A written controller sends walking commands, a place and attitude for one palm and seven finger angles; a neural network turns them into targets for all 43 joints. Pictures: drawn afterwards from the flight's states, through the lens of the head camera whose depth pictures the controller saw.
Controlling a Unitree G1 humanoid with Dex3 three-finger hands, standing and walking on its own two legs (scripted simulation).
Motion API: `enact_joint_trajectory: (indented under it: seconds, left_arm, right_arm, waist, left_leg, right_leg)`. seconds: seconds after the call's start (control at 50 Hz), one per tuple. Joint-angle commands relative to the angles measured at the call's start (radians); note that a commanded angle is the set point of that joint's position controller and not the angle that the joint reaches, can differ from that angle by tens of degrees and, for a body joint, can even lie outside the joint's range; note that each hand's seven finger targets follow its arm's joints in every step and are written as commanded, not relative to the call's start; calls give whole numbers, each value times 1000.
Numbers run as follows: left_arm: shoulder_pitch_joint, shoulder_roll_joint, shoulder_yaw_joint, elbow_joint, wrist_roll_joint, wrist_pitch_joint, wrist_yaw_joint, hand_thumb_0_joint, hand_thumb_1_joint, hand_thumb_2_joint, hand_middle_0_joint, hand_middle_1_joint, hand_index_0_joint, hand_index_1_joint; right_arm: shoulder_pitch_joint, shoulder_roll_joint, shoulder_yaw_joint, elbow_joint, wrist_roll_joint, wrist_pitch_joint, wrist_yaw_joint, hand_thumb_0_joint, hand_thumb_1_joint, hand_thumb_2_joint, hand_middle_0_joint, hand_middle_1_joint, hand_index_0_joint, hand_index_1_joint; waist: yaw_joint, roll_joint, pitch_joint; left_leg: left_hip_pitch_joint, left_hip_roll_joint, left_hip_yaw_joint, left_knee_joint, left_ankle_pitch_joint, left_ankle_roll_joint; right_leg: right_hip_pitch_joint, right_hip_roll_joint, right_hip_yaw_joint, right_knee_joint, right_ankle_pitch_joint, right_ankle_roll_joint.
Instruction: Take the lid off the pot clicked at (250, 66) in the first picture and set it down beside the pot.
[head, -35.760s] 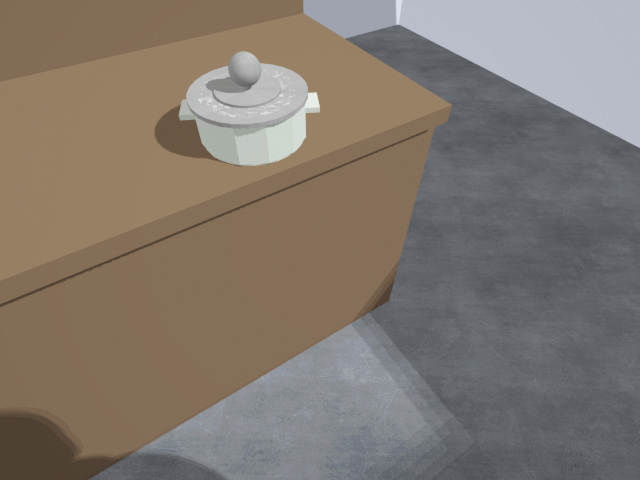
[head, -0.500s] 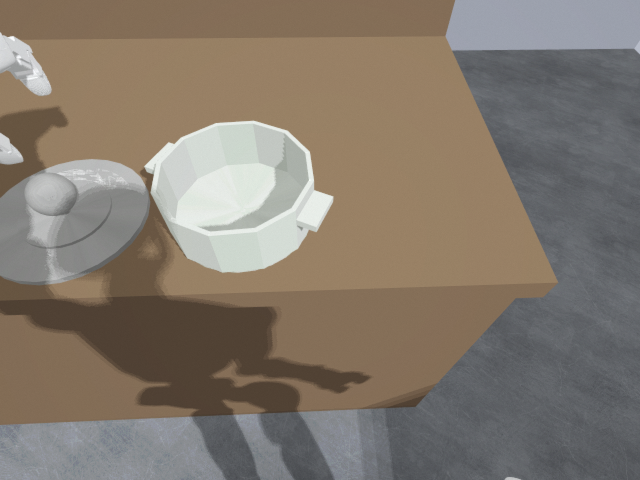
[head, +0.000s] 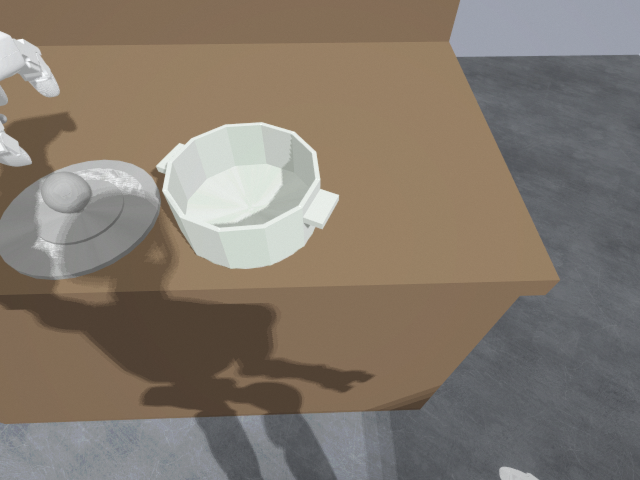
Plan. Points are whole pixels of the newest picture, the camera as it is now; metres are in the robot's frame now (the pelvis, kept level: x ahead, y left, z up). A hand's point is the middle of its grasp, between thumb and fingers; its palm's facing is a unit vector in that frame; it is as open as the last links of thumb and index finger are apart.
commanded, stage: draw the hand back to the body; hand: left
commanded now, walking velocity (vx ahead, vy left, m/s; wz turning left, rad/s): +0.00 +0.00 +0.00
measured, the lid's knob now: (66, 192) +0.46 +0.32 +0.10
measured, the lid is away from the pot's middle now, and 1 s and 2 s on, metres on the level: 0.23 0.23 0.23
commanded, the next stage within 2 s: none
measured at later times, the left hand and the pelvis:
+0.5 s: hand (34, 98) +0.40 +0.24 +0.27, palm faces +0.37 -0.87 -0.32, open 11.0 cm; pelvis +0.01 -0.02 +0.01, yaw -2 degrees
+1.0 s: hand (20, 139) +0.34 +0.22 +0.28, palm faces +0.51 -0.83 -0.23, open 9.0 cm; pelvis +0.03 -0.06 +0.00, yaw -2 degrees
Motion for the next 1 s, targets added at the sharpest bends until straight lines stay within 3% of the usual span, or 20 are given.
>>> enact_joint_trajectory:
  seconds: [0.0,0.04,0.1,0.14,0.24,0.26,0.28,0.3,0.32,0.34,0.36,0.4,0.44,0.52,0.56,0.6,0.72,0.76,0.94,0.98]
  left_arm:
    - [-390,325,133,-269,-10,8,39,0,-110,850,-447,-674,-447,-674]
    - [-375,370,179,-401,-23,5,43,0,-110,850,-447,-674,-447,-674]
    - [-245,326,176,-315,-42,20,33,0,-110,850,-447,-674,-447,-674]
    - [-274,320,166,-443,-52,21,31,0,-110,850,-447,-674,-447,-674]
    - [-216,319,189,-518,-72,33,32,0,-110,850,-447,-674,-447,-674]
    - [-322,57,363,-635,-675,-86,241,0,-110,850,-447,-674,-447,-674]
    - [-129,-4,295,-518,-719,-111,341,0,-110,850,-447,-674,-447,-674]
    - [-46,-33,330,-474,-812,-118,414,0,-110,850,-447,-674,-447,-674]
    - [-19,-8,369,-456,-870,-130,468,0,-110,850,-447,-674,-447,-674]
    - [-6,12,408,-509,-907,-143,511,0,-110,850,-447,-674,-447,-674]
    - [-9,-3,405,-559,-929,-152,540,0,-110,850,-447,-674,-447,-674]
    - [-80,-6,423,-703,-943,-175,586,0,-59,852,-434,-655,-434,-655]
    - [-26,33,495,-751,-951,-192,625,0,-9,855,-422,-636,-422,-636]
    - [201,25,575,-823,-986,-199,645,0,92,860,-397,-599,-397,-599]
    - [266,-52,533,-824,-997,-184,638,0,143,862,-385,-580,-385,-580]
    - [307,-72,525,-815,-1006,-165,636,0,193,865,-373,-561,-373,-561]
    - [371,-66,555,-977,-1019,-175,643,0,345,872,-336,-505,-336,-505]
    - [434,-71,573,-960,-1025,-167,647,0,395,875,-323,-487,-323,-487]
    - [550,-88,604,-1070,-1041,-186,648,0,622,886,-268,-403,-268,-403]
    - [592,-108,602,-1044,-1048,-177,645,0,673,889,-256,-384,-256,-384]
  right_arm:
    - [-34,-157,-52,-126,-9,-29,-1,0,-900,-900,200,300,200,300]
    - [-48,-159,-56,-146,-12,-34,4,0,-900,-900,200,300,200,300]
    - [-62,-155,-49,-139,-11,-36,3,0,-900,-900,200,300,200,300]
    - [-83,-156,-53,-156,-9,-36,9,0,-900,-900,200,300,200,300]
    - [-113,-147,-50,-162,-13,-43,5,0,-900,-900,200,300,200,300]
    - [48,-76,-45,-215,-13,-134,-2,0,-900,-900,200,300,200,300]
    - [-14,-102,-21,-188,-25,-167,-17,0,-900,-900,200,300,200,300]
    - [-25,-110,-23,-180,-29,-184,-33,0,-900,-900,200,300,200,300]
    - [-41,-127,-20,-152,-31,-196,-44,0,-900,-900,200,300,200,300]
    - [-54,-129,-17,-147,-34,-207,-50,0,-900,-900,200,300,200,300]
    - [-66,-127,-16,-139,-38,-220,-54,0,-900,-900,200,300,200,300]
    - [-74,-116,-12,-126,-46,-252,-53,0,-900,-900,200,300,200,300]
    - [-81,-112,-12,-110,-61,-277,-50,0,-900,-900,200,300,200,300]
    - [-93,-108,-26,-103,-68,-300,-36,0,-900,-900,200,300,200,300]
    - [-108,-104,-31,-101,-65,-305,-30,0,-900,-900,200,300,200,300]
    - [-108,-108,-35,-95,-61,-304,-27,0,-900,-900,200,300,200,300]
    - [-137,-98,-41,-98,-59,-314,-31,0,-900,-900,200,300,200,300]
    - [-140,-100,-44,-92,-60,-313,-33,0,-900,-900,200,300,200,300]
    - [-183,-84,-45,-94,-66,-315,-39,0,-900,-900,200,300,200,300]
    - [-185,-80,-41,-92,-67,-312,-40,0,-900,-900,200,300,200,300]
  waist:
    - [21,83,-394]
    - [36,122,-454]
    - [37,61,-364]
    - [44,86,-399]
    - [51,85,-372]
    - [19,67,-328]
    - [34,44,-267]
    - [40,-40,-241]
    - [42,-95,-199]
    - [54,-98,-206]
    - [58,-38,-216]
    - [60,148,-247]
    - [76,182,-243]
    - [100,73,-270]
    - [99,61,-232]
    - [97,5,-209]
    - [98,47,-238]
    - [108,-9,-215]
    - [118,-5,-197]
    - [121,-45,-164]
  left_leg:
    - [381,0,-63,-19,352,20]
    - [434,2,-74,-21,396,18]
    - [368,-1,-64,-28,340,16]
    - [399,2,-71,-37,339,17]
    - [407,0,-79,-47,301,17]
    - [591,83,-115,-91,133,-28]
    - [610,119,-178,-139,23,-34]
    - [549,116,-155,-164,-72,-28]
    - [477,104,-125,-174,-146,-16]
    - [446,95,-102,-178,-116,-13]
    - [448,89,-81,-174,-64,-17]
    - [510,87,-84,-168,19,-34]
    - [501,81,-76,-154,84,-37]
    - [474,73,-18,-100,302,-30]
    - [451,66,9,-83,328,-24]
    - [434,60,22,-76,316,-16]
    - [464,41,41,-47,371,-6]
    - [451,38,48,-48,351,-4]
    - [457,29,57,-51,296,-2]
    - [436,29,56,-58,282,-4]
  right_leg:
    - [-26,68,-34,-32,215,-63]
    - [-3,67,-29,-31,216,-63]
    - [-15,67,-39,-36,203,-59]
    - [4,63,-36,-36,198,-60]
    - [-2,64,-38,-45,175,-61]
    - [-82,54,-44,-62,96,-89]
    - [-108,54,-23,-66,17,-91]
    - [-66,48,-6,-90,20,-86]
    - [-25,39,11,-110,22,-81]
    - [24,38,16,-111,59,-75]
    - [50,35,17,-108,94,-74]
    - [54,35,14,-100,128,-80]
    - [86,37,15,-96,165,-84]
    - [191,30,11,-74,336,-74]
    - [176,29,14,-72,384,-65]
    - [170,29,15,-71,403,-58]
    - [192,13,25,-55,510,-45]
    - [191,14,23,-58,533,-38]
    - [197,1,34,-73,543,-28]
    - [195,4,32,-79,538,-25]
